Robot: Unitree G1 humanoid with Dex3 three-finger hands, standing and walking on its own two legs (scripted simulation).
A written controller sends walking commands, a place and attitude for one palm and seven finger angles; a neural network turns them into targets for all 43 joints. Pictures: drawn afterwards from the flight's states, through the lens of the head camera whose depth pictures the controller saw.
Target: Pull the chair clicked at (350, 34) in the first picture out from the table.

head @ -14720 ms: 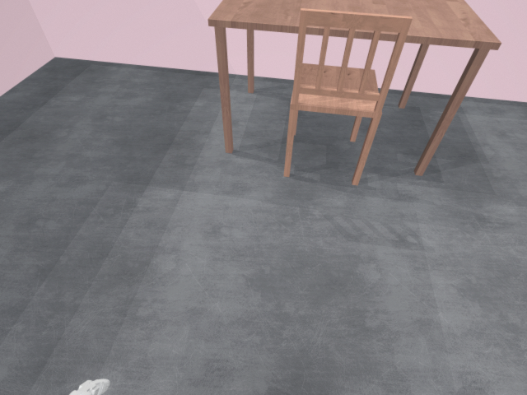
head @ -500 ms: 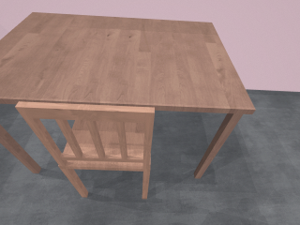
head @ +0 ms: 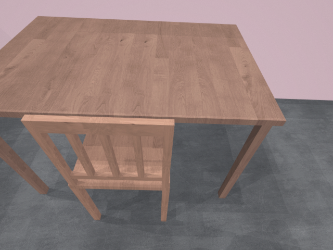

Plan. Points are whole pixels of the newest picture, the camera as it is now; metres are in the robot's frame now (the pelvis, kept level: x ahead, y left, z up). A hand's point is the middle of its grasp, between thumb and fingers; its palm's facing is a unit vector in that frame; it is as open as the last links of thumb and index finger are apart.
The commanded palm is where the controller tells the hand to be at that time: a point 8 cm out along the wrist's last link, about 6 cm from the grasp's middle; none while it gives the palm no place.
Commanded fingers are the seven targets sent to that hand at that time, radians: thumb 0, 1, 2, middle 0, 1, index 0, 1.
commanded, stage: raise the hand toward the chair's back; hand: left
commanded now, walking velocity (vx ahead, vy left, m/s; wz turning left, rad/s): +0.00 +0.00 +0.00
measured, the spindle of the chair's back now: (110, 156) +0.41 +0.21 -0.10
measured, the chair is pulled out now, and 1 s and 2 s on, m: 0.00 0.00 0.00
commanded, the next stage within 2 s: none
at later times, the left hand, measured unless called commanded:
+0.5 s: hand out of the picture +0.12 +0.17 -0.09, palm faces +0.19 -0.98 -0.06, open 10.1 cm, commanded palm +0.12 +0.22 -0.06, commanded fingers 0.00 0.27 0.63 -0.14 -0.20 -0.14 -0.20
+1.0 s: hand (95, 232) +0.17 +0.18 -0.06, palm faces +0.07 -1.00 -0.05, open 14.5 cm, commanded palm +0.14 +0.23 -0.05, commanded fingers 0.00 -0.31 0.38 -0.08 -0.11 -0.08 -0.11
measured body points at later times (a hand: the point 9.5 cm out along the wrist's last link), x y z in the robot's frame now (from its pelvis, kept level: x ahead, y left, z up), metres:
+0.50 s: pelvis -0.05 -0.06 -0.12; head +0.02 -0.05 +0.32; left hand +0.10 +0.22 -0.09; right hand +0.20 -0.29 -0.16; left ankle -0.01 +0.08 -0.74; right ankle -0.02 -0.13 -0.74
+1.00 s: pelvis -0.05 -0.03 -0.11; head +0.05 -0.03 +0.33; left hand +0.16 +0.24 -0.05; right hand +0.13 -0.29 -0.20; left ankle -0.02 +0.08 -0.74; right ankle -0.02 -0.13 -0.74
